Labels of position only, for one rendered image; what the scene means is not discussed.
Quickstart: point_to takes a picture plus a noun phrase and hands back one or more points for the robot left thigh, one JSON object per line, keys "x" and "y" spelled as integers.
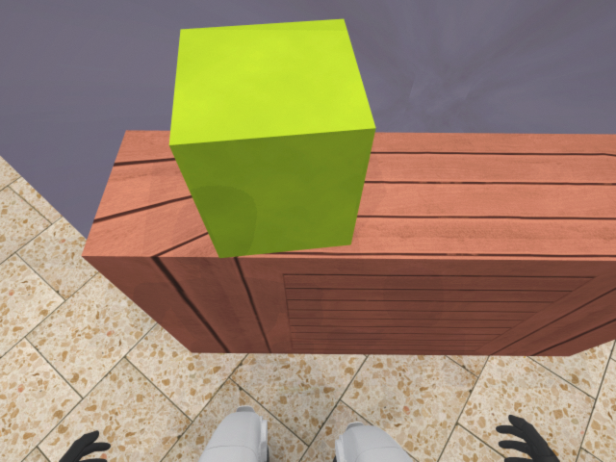
{"x": 240, "y": 437}

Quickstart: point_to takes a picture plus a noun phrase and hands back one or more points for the right robot hand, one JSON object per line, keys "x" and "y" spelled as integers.
{"x": 535, "y": 446}

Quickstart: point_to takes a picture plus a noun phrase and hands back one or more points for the carton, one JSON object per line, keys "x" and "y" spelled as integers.
{"x": 272, "y": 131}

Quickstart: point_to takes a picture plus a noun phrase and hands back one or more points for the pedestal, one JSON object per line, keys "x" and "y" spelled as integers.
{"x": 464, "y": 244}

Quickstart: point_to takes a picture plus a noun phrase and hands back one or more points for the right robot shin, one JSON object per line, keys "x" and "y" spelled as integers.
{"x": 353, "y": 424}

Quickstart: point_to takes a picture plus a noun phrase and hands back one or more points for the left robot hand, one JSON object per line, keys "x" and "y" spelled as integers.
{"x": 84, "y": 446}

